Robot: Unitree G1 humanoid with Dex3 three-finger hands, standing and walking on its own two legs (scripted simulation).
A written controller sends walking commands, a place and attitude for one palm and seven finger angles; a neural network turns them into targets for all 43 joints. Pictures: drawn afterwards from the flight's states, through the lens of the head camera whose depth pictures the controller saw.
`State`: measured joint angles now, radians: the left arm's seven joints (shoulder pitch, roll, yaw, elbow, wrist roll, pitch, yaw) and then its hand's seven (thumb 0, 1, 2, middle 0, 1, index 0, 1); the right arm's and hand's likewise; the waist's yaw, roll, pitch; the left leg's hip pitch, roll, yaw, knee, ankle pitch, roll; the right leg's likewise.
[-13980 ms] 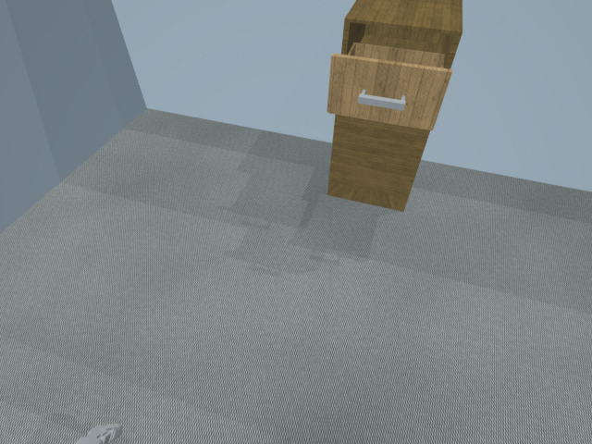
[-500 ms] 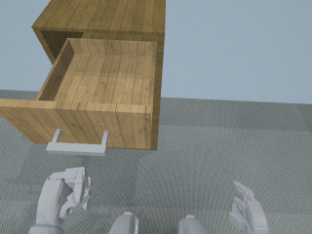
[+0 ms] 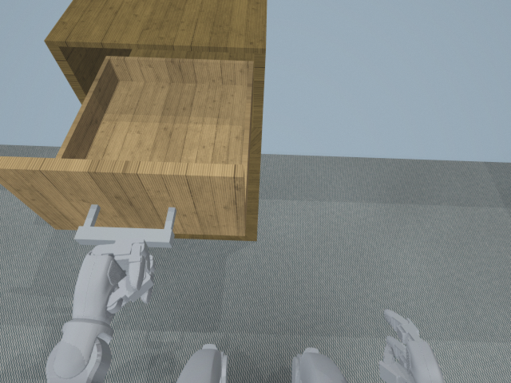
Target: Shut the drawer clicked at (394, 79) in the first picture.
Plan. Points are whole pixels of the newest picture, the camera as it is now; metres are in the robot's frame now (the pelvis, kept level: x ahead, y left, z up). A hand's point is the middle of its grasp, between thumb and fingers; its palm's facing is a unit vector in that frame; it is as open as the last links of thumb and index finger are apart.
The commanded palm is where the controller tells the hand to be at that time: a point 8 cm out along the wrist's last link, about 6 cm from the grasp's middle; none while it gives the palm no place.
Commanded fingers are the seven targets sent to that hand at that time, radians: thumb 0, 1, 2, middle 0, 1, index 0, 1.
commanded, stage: push the drawer shut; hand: left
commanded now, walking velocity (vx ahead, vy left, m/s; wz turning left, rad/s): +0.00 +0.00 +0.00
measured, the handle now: (129, 224) +0.34 +0.20 +0.05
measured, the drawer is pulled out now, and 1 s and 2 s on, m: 0.27 0.15 0.02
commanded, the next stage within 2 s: none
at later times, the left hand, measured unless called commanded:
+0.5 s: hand (154, 239) +0.32 +0.16 +0.05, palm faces -0.02 -1.00 -0.04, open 3.1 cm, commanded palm +0.31 +0.22 +0.05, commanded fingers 0.00 0.90 0.90 -1.40 -1.60 -1.40 -1.60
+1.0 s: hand (160, 199) +0.38 +0.17 +0.05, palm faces -0.02 -1.00 -0.04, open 3.0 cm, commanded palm +0.37 +0.22 +0.05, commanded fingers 0.00 0.90 0.90 -1.40 -1.60 -1.40 -1.60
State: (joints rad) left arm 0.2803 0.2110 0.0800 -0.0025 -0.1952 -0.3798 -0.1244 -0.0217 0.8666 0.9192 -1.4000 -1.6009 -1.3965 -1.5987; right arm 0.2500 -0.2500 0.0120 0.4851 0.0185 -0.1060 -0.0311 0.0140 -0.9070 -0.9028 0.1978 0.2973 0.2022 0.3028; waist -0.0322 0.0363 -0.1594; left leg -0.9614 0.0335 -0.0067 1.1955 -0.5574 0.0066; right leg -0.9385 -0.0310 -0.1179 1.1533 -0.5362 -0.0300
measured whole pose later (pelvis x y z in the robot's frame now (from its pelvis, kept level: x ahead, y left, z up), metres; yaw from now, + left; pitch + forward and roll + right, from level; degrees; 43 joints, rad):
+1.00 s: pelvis -0.01 +0.01 +0.01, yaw -1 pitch +19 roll -2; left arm -0.35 0.26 0.19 0.59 -0.17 -0.40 -0.13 -0.02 0.78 0.88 -1.40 -1.60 -1.40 -1.60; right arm 0.25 -0.25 0.02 0.60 0.02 -0.05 -0.02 0.01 -0.91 -0.90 0.20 0.30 0.20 0.30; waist -0.07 0.02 -0.13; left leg -0.97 0.03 0.02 1.14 -0.51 0.02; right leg -0.95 -0.03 -0.09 1.10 -0.48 -0.02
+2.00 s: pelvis -0.01 +0.01 +0.00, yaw -3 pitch +25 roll -3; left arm -0.88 0.46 0.40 1.14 -0.06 -0.47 -0.14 0.01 0.80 0.88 -1.40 -1.60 -1.40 -1.60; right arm 0.35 -0.26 0.03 0.63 -0.02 0.05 0.01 0.01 -0.91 -0.90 0.20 0.30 0.20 0.30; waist -0.19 0.03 -0.12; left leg -1.12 0.06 0.02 1.19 -0.51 0.03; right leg -1.10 -0.01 -0.08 1.12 -0.46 -0.01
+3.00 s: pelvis -0.05 +0.03 -0.03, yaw -3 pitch +29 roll -6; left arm -1.20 0.66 0.33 1.36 0.01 -0.38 -0.12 0.04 0.54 0.92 -1.40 -1.60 -1.40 -1.60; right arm 0.40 -0.27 0.10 0.66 -0.05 -0.04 -0.01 0.00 -0.91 -0.90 0.20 0.30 0.20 0.30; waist -0.29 0.04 -0.11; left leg -1.32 0.04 -0.03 1.27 -0.47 0.04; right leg -1.26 -0.01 -0.13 1.15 -0.40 0.00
